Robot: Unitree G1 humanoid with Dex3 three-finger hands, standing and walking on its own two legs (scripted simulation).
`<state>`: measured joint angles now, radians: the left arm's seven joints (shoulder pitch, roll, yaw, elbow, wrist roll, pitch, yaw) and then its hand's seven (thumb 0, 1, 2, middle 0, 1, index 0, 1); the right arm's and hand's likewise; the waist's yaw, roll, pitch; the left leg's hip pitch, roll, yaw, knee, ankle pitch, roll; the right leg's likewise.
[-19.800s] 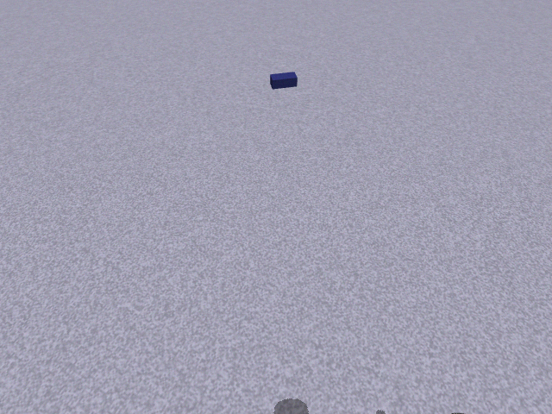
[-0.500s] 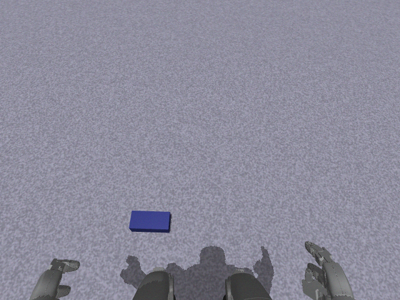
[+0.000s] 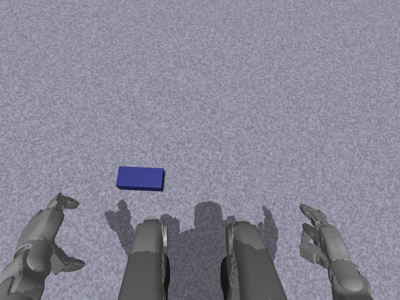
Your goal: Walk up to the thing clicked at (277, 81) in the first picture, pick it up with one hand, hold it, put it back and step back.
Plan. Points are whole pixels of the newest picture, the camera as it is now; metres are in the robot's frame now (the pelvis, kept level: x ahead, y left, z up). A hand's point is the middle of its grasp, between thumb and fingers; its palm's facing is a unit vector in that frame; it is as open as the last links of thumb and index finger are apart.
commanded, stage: rise first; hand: left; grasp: from above
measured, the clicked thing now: (141, 179) +0.46 +0.21 -0.53
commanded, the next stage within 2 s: none
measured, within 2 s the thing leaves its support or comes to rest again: neither
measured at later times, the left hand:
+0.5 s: hand (98, 198) +0.34 +0.28 -0.30, palm faces -0.49 -0.19 -0.85, open 14.0 cm
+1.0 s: hand (109, 186) +0.39 +0.28 -0.36, palm faces -0.46 -0.02 -0.89, open 14.3 cm
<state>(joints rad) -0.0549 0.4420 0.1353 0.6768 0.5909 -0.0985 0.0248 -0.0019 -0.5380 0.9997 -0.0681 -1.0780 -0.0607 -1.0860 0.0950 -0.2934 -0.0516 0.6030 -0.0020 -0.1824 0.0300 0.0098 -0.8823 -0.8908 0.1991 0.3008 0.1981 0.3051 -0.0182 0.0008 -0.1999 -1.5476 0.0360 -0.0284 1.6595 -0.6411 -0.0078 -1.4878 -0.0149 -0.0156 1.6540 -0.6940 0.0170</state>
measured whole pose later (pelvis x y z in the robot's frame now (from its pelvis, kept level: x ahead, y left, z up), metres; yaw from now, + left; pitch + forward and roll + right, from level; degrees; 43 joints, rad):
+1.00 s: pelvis -0.05 +0.00 -0.21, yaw -6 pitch +33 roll -7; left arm -0.82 0.72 0.10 1.31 1.27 -0.32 0.35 0.00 -0.55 1.03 -0.07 -0.99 -0.07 -0.99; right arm 0.10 -0.25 0.01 0.77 -0.13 -0.02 0.11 0.00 -0.91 -0.90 0.20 0.30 0.20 0.30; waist -0.14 -0.02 -0.08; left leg -2.27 0.04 -0.13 2.33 -0.65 0.00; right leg -2.17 0.02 -0.07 2.28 -0.70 0.03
